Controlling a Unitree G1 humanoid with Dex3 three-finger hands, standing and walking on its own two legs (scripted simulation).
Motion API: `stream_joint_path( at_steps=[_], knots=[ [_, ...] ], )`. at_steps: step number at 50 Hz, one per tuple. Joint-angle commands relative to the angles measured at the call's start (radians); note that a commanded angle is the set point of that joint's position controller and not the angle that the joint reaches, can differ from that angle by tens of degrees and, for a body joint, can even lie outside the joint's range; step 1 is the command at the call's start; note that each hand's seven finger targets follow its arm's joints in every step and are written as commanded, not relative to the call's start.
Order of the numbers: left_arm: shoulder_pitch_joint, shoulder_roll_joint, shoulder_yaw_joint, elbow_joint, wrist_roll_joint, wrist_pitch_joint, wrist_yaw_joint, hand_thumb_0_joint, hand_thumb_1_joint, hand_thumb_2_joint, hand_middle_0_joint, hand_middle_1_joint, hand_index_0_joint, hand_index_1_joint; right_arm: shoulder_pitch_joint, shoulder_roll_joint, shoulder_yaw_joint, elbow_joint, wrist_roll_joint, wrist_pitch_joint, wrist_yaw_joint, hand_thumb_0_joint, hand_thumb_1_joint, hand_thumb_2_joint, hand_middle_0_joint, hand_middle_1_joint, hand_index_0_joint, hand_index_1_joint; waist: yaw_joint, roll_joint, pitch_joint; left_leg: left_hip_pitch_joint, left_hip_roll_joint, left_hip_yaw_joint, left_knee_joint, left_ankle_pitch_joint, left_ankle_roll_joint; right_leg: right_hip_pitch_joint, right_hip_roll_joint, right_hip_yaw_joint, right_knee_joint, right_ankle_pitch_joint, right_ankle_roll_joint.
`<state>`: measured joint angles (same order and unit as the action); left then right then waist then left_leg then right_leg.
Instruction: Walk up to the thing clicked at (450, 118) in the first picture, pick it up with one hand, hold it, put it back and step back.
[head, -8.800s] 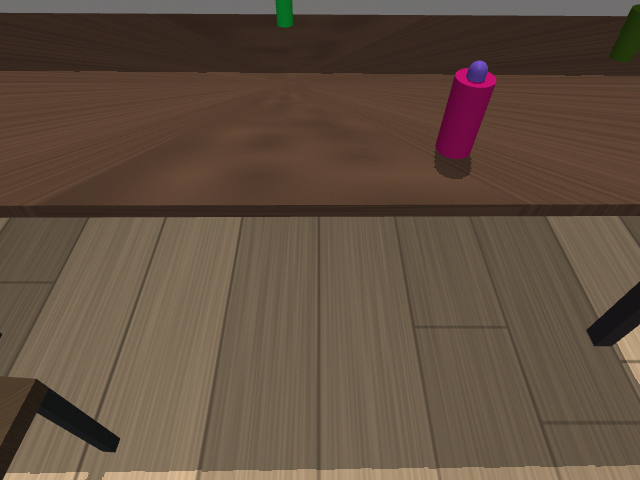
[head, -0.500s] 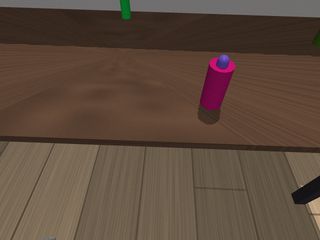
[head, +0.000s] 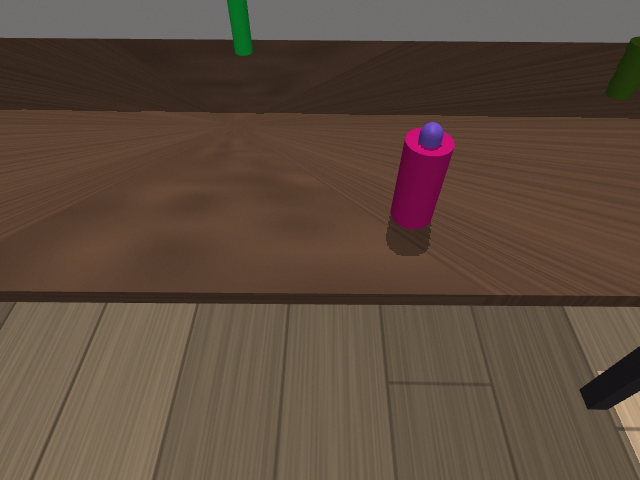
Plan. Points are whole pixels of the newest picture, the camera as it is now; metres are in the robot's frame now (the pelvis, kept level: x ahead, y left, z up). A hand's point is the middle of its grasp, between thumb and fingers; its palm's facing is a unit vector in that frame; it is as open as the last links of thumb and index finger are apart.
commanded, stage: walk up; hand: right
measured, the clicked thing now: (421, 174) +0.55 -0.15 +0.06
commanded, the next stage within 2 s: stand in 0.28 s
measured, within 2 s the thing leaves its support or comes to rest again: neither
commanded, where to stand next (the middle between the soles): +0.07 +0.01 m, yaw +0 degrees
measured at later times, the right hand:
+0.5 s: hand out of the picture +0.09 -0.25 -0.15, palm faces -0.01 +0.95 -0.32, open 7.4 cm
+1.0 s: hand out of the picture +0.10 -0.27 -0.15, palm faces -0.02 +0.94 -0.33, open 7.4 cm
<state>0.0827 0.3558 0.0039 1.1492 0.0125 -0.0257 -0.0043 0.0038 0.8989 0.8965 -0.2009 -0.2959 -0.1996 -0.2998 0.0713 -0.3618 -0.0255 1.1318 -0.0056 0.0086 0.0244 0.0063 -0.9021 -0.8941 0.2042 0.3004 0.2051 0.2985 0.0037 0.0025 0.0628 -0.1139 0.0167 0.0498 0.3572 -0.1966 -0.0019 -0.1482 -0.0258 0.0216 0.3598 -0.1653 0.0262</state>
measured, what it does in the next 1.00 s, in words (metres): stands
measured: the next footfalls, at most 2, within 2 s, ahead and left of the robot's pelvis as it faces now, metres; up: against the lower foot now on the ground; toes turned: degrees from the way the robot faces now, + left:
none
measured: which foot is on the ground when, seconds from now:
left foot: down 0.00-1.00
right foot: down 0.00-1.00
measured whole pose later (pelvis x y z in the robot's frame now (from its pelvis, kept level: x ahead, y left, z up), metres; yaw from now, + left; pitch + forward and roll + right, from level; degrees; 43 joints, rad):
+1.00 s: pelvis +0.01 -0.02 +0.00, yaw +1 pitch -2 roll +0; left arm 0.10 0.35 0.00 1.14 0.01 -0.02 -0.01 0.00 0.90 0.90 -0.20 -0.30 -0.20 -0.30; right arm 0.09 -0.35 0.00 1.14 -0.01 -0.01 0.01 0.01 -0.90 -0.89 0.20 0.30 0.21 0.30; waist -0.01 0.00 0.05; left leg -0.08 0.04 0.03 0.30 -0.18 -0.03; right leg -0.11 0.00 0.00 0.31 -0.16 0.00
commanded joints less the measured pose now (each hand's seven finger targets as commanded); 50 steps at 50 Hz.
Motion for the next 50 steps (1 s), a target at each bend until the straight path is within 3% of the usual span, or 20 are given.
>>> stream_joint_path(
  at_steps=[1, 11, 14, 16, 33, 39, 43, 50],
  knots=[
    [-0.06, 0.223, 0.043, -0.067, -0.001, -0.017, 0.015, 0.0, 0.9, 0.9, -0.2, -0.3, -0.2, -0.3, -0.049, -0.205, -0.044, -0.059, -0.003, -0.022, -0.016, 0.0, -0.9, -0.9, 0.2, 0.3, 0.2, 0.3, -0.001, 0.004, -0.082, 0.005, 0.107, -0.106, -0.089, 0.019, 0.029, -0.002, -0.097, 0.077, -0.054, 0.08, -0.042],
    [-0.04, 0.219, 0.043, -0.065, 0.0, -0.011, 0.017, 0.0, 0.9, 0.9, -0.2, -0.3, -0.2, -0.3, -0.04, -0.201, -0.046, -0.063, -0.002, -0.022, -0.019, 0.0, -0.9, -0.9, 0.2, 0.3, 0.2, 0.3, -0.001, -0.001, -0.081, 0.012, 0.108, -0.097, -0.079, 0.064, 0.032, 0.001, -0.092, 0.066, -0.046, 0.12, -0.038],
    [-0.038, 0.212, 0.033, -0.063, -0.004, -0.011, 0.016, 0.0, 0.9, 0.9, -0.2, -0.3, -0.2, -0.3, -0.028, -0.182, -0.035, -0.054, -0.001, -0.025, -0.02, 0.0, -0.9, -0.9, 0.2, 0.3, 0.2, 0.3, -0.017, -0.048, -0.102, 0.028, 0.122, -0.119, -0.096, 0.102, 0.025, 0.016, -0.099, 0.069, -0.058, 0.106, -0.039],
    [-0.032, 0.204, 0.032, -0.064, -0.005, -0.008, 0.014, 0.0, 0.9, 0.9, -0.2, -0.3, -0.2, -0.3, -0.039, -0.196, -0.035, -0.048, -0.004, -0.032, -0.022, 0.0, -0.9, -0.9, 0.2, 0.3, 0.2, 0.3, -0.007, -0.019, -0.079, 0.018, 0.118, -0.117, -0.108, 0.086, 0.018, 0.007, -0.094, 0.072, -0.069, 0.074, -0.035],
    [-0.026, 0.212, 0.033, -0.076, -0.004, -0.011, 0.012, 0.0, 0.9, 0.9, -0.2, -0.3, -0.2, -0.3, -0.043, -0.196, -0.024, -0.044, 0.0, -0.04, -0.028, 0.0, -0.9, -0.9, 0.2, 0.3, 0.2, 0.3, -0.011, 0.014, -0.12, 0.068, 0.128, -0.103, -0.086, 0.212, 0.01, 0.055, -0.111, 0.068, -0.071, 0.221, -0.036],
    [-0.031, 0.213, 0.034, -0.076, -0.005, -0.007, 0.012, 0.0, 0.9, 0.9, -0.2, -0.3, -0.2, -0.3, -0.036, -0.192, -0.021, -0.043, -0.002, -0.039, -0.029, 0.0, -0.9, -0.9, 0.2, 0.3, 0.2, 0.3, -0.011, 0.004, -0.096, 0.047, 0.126, -0.1, -0.099, 0.179, 0.004, 0.051, -0.106, 0.066, -0.08, 0.182, -0.04],
    [-0.033, 0.215, 0.036, -0.074, -0.005, -0.005, 0.012, 0.0, 0.9, 0.9, -0.2, -0.3, -0.2, -0.3, -0.031, -0.194, -0.021, -0.043, -0.003, -0.037, -0.029, 0.0, -0.9, -0.9, 0.2, 0.3, 0.2, 0.3, -0.012, -0.01, -0.082, 0.033, 0.122, -0.1, -0.11, 0.105, 0.005, 0.039, -0.103, 0.068, -0.095, 0.112, -0.04],
    [-0.025, 0.216, 0.032, -0.078, -0.003, -0.009, 0.013, 0.0, 0.9, 0.9, -0.2, -0.3, -0.2, -0.3, -0.029, -0.193, -0.021, -0.047, -0.002, -0.035, -0.026, 0.0, -0.9, -0.9, 0.2, 0.3, 0.2, 0.3, -0.012, -0.007, -0.088, 0.04, 0.122, -0.101, -0.094, 0.115, 0.009, 0.033, -0.105, 0.071, -0.1, 0.136, -0.041]
  ],
)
